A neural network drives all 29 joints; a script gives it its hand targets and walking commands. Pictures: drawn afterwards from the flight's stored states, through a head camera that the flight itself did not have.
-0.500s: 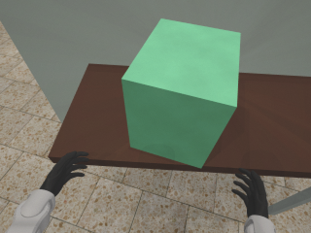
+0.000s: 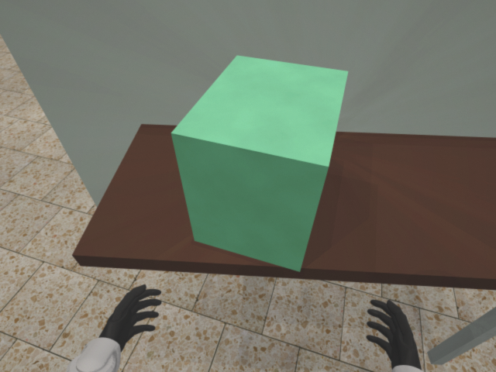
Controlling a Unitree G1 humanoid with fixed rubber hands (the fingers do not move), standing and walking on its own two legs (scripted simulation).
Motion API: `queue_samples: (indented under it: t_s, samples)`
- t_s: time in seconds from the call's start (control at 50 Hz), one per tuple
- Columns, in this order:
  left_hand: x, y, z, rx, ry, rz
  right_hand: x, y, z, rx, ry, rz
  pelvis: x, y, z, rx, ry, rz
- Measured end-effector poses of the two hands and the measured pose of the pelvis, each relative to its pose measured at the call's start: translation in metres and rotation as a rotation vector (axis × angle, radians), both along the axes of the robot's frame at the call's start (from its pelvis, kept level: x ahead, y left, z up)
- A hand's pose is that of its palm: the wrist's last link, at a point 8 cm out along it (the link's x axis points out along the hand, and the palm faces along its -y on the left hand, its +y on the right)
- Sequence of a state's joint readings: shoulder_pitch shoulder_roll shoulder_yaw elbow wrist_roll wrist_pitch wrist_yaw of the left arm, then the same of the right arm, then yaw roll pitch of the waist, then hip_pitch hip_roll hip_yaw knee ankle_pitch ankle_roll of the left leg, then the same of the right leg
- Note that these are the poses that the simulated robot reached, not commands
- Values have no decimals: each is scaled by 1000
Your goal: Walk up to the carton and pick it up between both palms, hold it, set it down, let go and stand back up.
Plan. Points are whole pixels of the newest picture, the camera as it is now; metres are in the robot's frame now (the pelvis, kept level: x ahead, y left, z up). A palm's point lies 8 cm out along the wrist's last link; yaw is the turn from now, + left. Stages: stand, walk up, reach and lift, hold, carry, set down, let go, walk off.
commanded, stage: set down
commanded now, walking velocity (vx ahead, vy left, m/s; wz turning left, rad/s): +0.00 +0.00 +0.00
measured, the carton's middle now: (267, 160) +0.48 +0.02 +0.07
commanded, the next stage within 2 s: let go in 0.38 s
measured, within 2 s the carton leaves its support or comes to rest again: neither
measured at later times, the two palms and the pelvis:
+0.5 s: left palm (152, 362) +0.14 +0.19 -0.07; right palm out of the picture +0.14 -0.25 -0.07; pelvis -0.03 -0.05 +0.00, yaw +1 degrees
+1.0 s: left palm (143, 361) +0.14 +0.21 -0.08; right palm out of the picture +0.14 -0.26 -0.09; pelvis -0.01 -0.03 +0.00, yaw +2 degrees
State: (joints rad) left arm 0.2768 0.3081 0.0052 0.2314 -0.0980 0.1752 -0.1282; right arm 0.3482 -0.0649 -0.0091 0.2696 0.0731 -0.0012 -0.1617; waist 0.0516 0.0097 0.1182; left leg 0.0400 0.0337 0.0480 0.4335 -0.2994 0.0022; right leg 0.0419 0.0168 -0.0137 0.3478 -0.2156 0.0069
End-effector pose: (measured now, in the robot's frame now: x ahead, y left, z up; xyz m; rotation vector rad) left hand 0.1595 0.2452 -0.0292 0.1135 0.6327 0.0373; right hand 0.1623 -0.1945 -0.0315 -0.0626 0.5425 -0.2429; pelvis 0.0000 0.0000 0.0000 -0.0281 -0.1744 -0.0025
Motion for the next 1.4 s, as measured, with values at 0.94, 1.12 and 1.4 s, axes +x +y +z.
queue_samples:
  t_s: [0.94, 1.12, 1.4]
  samples:
    - [-17, -55, -48, 77, 177, 69, -19, -54, -48, -50, 176, 202, -14, -39, -3, 35, 53, 21]
    - [-50, 12, -47, 180, 180, 150, -43, -101, -68, -162, 405, 159, -4, -24, -5, 19, 111, 46]
    - [-82, 47, -57, 233, 311, 180, -41, -98, -71, -168, 451, 153, 0, -9, -3, 23, 104, 56]
